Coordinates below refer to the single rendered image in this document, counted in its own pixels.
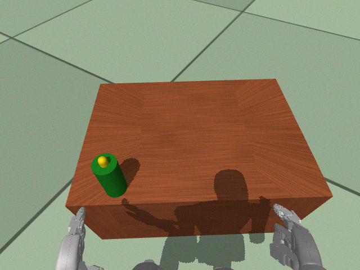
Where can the bottle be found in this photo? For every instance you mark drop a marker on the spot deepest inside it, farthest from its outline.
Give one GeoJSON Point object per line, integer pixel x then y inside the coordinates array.
{"type": "Point", "coordinates": [108, 172]}

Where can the left robot hand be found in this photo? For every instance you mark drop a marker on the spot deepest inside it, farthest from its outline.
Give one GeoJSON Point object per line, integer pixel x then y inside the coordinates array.
{"type": "Point", "coordinates": [72, 246]}

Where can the right robot hand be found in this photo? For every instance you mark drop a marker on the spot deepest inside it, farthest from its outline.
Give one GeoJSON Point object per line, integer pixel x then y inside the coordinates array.
{"type": "Point", "coordinates": [299, 247]}

